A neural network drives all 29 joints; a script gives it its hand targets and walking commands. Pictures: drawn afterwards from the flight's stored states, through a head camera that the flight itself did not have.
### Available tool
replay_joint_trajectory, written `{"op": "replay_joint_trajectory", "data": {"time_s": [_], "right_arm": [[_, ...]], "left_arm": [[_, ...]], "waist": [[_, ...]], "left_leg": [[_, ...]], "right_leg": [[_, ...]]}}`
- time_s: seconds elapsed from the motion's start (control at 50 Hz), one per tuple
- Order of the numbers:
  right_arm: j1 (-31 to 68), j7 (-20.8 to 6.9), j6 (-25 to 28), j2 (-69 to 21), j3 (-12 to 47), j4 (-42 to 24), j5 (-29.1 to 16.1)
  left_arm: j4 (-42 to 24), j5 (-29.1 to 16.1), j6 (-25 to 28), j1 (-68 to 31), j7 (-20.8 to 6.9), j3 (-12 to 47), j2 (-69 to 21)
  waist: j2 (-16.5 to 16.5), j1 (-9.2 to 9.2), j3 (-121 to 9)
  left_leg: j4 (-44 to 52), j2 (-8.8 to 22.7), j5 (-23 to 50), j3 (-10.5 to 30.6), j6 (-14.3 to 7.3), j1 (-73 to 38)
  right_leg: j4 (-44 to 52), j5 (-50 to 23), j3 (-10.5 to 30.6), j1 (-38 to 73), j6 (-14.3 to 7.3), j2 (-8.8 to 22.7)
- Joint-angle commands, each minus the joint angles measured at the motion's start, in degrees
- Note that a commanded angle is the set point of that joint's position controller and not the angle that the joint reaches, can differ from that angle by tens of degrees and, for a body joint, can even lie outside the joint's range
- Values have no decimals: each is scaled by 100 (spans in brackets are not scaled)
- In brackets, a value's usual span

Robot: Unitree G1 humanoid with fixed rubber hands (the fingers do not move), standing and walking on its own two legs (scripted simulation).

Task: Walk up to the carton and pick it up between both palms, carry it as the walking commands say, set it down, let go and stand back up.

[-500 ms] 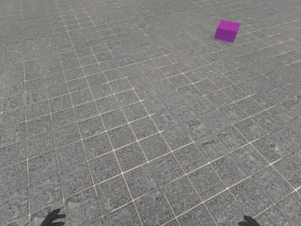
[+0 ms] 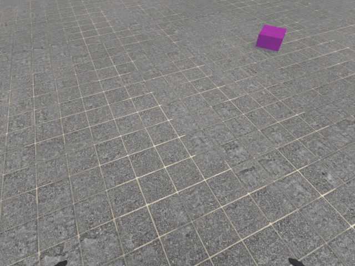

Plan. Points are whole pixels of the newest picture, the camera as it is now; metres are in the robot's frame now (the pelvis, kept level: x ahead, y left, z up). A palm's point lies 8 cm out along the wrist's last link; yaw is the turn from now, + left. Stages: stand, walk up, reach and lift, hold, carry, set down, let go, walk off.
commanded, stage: walk up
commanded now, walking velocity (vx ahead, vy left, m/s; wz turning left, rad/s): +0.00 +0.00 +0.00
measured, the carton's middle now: (271, 37) +2.54 -1.19 -0.71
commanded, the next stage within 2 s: none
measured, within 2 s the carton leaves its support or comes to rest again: neither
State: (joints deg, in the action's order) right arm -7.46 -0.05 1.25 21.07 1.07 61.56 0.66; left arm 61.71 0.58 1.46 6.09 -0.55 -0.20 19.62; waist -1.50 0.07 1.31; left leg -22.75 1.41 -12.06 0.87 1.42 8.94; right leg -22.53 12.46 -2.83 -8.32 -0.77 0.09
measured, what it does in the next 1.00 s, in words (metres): walks ahead: right foot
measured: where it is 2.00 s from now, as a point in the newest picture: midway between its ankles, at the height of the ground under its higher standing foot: (241, 151)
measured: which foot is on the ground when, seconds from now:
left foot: down 0.00-0.54, up 0.56-1.00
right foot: down 0.00-0.24, up 0.26-0.54, down 0.56-1.00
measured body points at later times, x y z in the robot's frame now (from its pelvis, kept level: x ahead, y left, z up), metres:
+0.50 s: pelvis +0.07 -0.07 -0.01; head +0.02 -0.09 +0.44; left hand +0.25 +0.26 -0.07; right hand +0.07 -0.46 -0.11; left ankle +0.00 +0.14 -0.74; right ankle +0.15 -0.23 -0.72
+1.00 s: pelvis +0.34 -0.22 -0.02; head +0.36 -0.23 +0.43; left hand +0.35 +0.12 -0.12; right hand +0.47 -0.56 -0.11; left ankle +0.52 -0.14 -0.73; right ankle +0.14 -0.25 -0.74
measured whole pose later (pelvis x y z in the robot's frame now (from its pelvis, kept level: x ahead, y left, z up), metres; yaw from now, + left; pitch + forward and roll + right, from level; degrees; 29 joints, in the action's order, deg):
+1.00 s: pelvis +0.34 -0.22 -0.02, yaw -15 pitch +3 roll +0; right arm 0.3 -5.7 2.3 25.5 -3.1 52.6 0.7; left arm 56.8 0.4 4.9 26.2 -4.3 -2.6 24.5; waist -1.0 6.4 -0.8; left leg -27.5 2.0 -3.0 -5.0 -2.1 31.3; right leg -11.9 22.2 -1.5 7.2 -3.2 -2.9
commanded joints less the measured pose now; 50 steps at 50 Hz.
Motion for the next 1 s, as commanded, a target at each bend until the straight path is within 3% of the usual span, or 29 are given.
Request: {"op": "replay_joint_trajectory", "data": {"time_s": [0.0,0.1,0.12,0.14,0.16,0.18,0.2,0.22,0.26,0.3,0.36,0.42,0.46,0.48,0.5,0.52,0.54,0.56,0.58,0.6,0.62,0.64,0.7,0.72,0.8,0.86,0.94,0.96,0.98], "right_arm": [[209,71,118,1032,-194,-230,-4],[168,75,123,1054,-250,-216,24],[209,69,97,1078,-243,-153,5],[-326,-126,365,2042,-787,-571,120],[-490,-137,432,2271,-919,-374,199],[-633,-136,458,2372,-1033,-388,174],[-579,-125,530,2432,-1023,-456,106],[-572,-88,594,2280,-1006,-512,43],[-332,-97,657,2237,-1028,-591,115],[211,-150,664,2223,-1016,-719,143],[737,-242,699,2418,-982,-966,178],[1055,-249,642,2502,-948,-935,207],[902,-248,577,2372,-885,-913,221],[803,-257,520,2168,-804,-843,189],[635,-317,504,1759,-741,-1011,164],[777,-375,535,1290,-535,-1331,61],[788,-376,534,1631,-587,-1473,-61],[657,-357,507,1844,-598,-1402,-69],[359,-416,550,1884,-596,-1106,-166],[310,-441,531,1961,-655,-1055,-181],[436,-472,491,1975,-706,-1021,-186],[370,-512,450,1976,-716,-1057,-163],[650,-594,349,1784,-653,-1295,-51],[896,-615,301,1707,-655,-1335,-26],[1544,-632,271,1500,-612,-1544,-18],[1807,-557,302,1183,-604,-1592,-6],[1123,-460,304,1093,-678,-1345,-15],[562,-406,321,1158,-766,-1208,64],[-400,-356,346,1472,-892,-898,216]], "left_arm": [[-328,-36,113,-325,45,-265,1279],[-263,7,106,-303,49,-240,1226],[-280,-6,101,-359,59,-252,1183],[-988,132,111,-124,-282,-591,1779],[-1016,189,104,-697,-414,-573,1744],[-1208,233,89,-1069,-510,-533,1565],[-1380,309,97,-1206,-583,-538,1566],[-1389,306,135,-1275,-632,-507,1622],[-1320,172,141,-1214,-686,-462,1672],[-1174,158,85,-823,-805,-549,1701],[-1200,44,-68,-407,-987,-604,1586],[-1024,-85,-77,-9,-1015,-641,1670],[-927,-112,-28,293,-941,-712,1760],[-804,-80,46,744,-864,-794,1961],[-466,-59,111,1808,-730,-991,2333],[-500,-31,182,2261,-564,-1072,2880],[-796,-115,298,1569,-476,-1004,3082],[-1075,-142,357,1095,-423,-906,2989],[-1123,-153,428,741,-364,-838,2656],[-1153,-92,447,700,-325,-840,2565],[-1157,-47,493,657,-332,-720,2467],[-1222,-32,529,763,-352,-659,2364],[-1149,-23,589,899,-354,-621,2152],[-1100,-61,601,1012,-340,-648,2098],[-1098,-65,598,1297,-376,-695,2190],[-964,-24,556,1663,-309,-660,2111],[-1042,-104,451,1604,-204,-654,1969],[-1055,-156,422,1560,-159,-580,1902],[-1225,-178,434,1476,-134,-499,1634]], "waist": [[114,35,-314],[238,12,-299],[11,-8,-272],[94,-219,-1085],[-140,-503,-470],[-972,-635,-62],[-1040,-638,-162],[-315,-606,-72],[-34,-402,-156],[-219,-53,-273],[-970,383,-113],[-1244,635,110],[-668,665,241],[483,893,53],[2059,1324,-227],[3277,1408,-83],[2354,1030,341],[1225,737,358],[856,405,144],[777,328,-102],[1221,315,-84],[1145,194,-131],[1059,159,43],[854,229,-9],[221,410,76],[146,533,-100],[397,247,-600],[495,-47,-856],[121,-463,-1473]], "left_leg": [[294,566,844,363,-231,-18],[371,630,796,436,-286,-120],[467,598,830,427,-284,-127],[111,795,-2373,289,-774,-935],[560,888,-3455,645,-923,-1361],[1297,1634,-4035,1678,-1159,-1453],[1703,2344,-3719,2188,-1440,-1589],[1593,2508,-3052,2109,-1525,-1811],[1552,2203,-2300,1636,-1311,-1904],[1715,2006,-2274,957,-1239,-1312],[1970,1702,-2497,-173,-922,158],[1855,1561,-3291,-791,-851,1608],[1057,1485,-3518,-782,-909,2018],[-310,1304,-3026,-1026,-917,1927],[-3449,456,-2244,-1527,-767,2919],[-5237,58,-2290,-576,-551,4163],[-5583,193,-1719,53,-427,4315],[-5651,613,-1041,205,-379,4074],[-5286,728,-455,121,-412,3734],[-4865,727,-322,52,-323,3567],[-4410,781,-108,25,-287,3204],[-3946,776,107,3,-276,2759],[-2870,768,346,-106,-136,2841],[-2520,522,609,-276,-98,2805],[-1234,349,1006,-362,-70,2674],[-766,93,967,-510,-231,2466],[-153,-333,822,-1007,-519,1070],[-5,-329,863,-1022,-563,30],[-280,220,605,-385,-897,-1691]], "right_leg": [[499,-825,650,164,-55,744],[485,-838,546,112,-77,718],[519,-775,601,98,-75,737],[87,2165,1009,-1184,-350,682],[-376,2548,875,-2674,-119,483],[-1758,1932,503,-3593,-24,316],[-2732,1182,444,-3952,45,507],[-2854,996,680,-4207,66,765],[-2838,860,709,-3943,101,883],[-2775,691,518,-3252,127,953],[-2496,265,194,-2002,156,946],[-2277,-94,-251,-677,151,846],[-1879,380,-404,-182,74,711],[-1483,885,-412,235,4,439],[-388,2408,731,1318,-355,630],[1109,4323,3279,1258,-655,1523],[2023,4975,4429,465,-933,1996],[2040,4868,4185,66,-803,1947],[1470,3192,3417,241,-592,1649],[1269,2460,3000,202,-623,1731],[1257,1975,2345,-130,-734,1557],[1342,1652,1956,-436,-607,1367],[1532,1501,1371,-282,-750,1128],[1666,1297,1328,-205,-737,1062],[1917,729,1213,207,-679,1124],[1513,-1359,998,1010,-536,1133],[251,-3415,423,1357,-384,827],[-419,-3483,161,915,-336,680],[-1714,-2630,76,-213,-375,539]]}}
